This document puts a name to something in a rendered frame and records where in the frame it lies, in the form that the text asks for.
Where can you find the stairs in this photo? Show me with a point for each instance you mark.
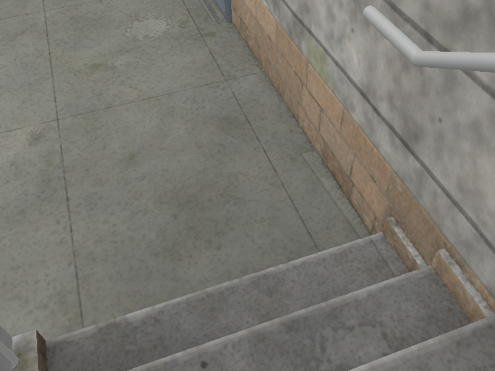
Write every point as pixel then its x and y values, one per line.
pixel 354 307

